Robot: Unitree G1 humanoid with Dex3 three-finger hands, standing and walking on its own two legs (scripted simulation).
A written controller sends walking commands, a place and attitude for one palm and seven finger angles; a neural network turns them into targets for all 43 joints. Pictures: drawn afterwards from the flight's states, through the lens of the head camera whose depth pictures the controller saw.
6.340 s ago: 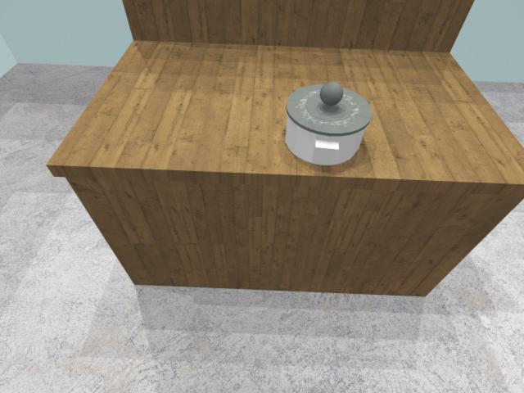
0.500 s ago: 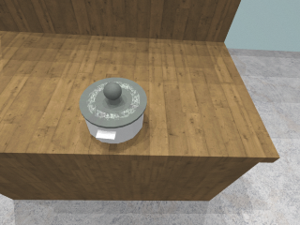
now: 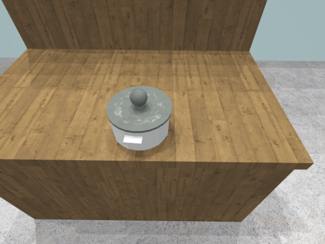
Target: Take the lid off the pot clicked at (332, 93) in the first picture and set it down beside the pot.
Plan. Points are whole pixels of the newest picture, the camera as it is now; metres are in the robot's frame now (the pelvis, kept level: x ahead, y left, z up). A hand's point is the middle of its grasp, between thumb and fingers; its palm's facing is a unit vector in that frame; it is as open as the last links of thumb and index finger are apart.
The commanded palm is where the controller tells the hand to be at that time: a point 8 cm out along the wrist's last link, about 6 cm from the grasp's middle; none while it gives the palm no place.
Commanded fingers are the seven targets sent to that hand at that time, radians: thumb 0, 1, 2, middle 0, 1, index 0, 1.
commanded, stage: come to a stop and stand still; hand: left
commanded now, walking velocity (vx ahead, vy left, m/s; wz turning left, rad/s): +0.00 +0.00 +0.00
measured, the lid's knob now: (138, 97) +0.50 +0.11 +0.09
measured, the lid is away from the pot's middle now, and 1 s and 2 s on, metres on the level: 0.00 0.00 0.00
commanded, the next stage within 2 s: look again from close up in 0.28 s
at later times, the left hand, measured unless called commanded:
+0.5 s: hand out of the picture +0.00 +0.19 -0.17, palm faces +0.03 -0.97 -0.24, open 7.4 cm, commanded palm none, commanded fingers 0.00 0.90 0.90 -0.20 -0.30 -0.20 -0.30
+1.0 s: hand out of the picture +0.02 +0.17 -0.16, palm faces +0.02 -0.97 -0.24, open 7.4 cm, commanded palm none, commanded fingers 0.00 0.90 0.90 -0.20 -0.30 -0.20 -0.30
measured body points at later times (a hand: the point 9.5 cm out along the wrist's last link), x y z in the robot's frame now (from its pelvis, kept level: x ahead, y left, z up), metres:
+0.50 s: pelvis +0.00 +0.01 +0.00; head +0.01 +0.00 +0.45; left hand +0.00 +0.24 -0.15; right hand +0.05 -0.23 -0.15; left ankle +0.03 +0.13 -0.73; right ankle +0.04 -0.18 -0.73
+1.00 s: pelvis +0.01 -0.01 +0.00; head +0.02 -0.02 +0.45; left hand +0.02 +0.23 -0.14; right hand +0.03 -0.23 -0.16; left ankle +0.03 +0.13 -0.73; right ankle +0.04 -0.18 -0.73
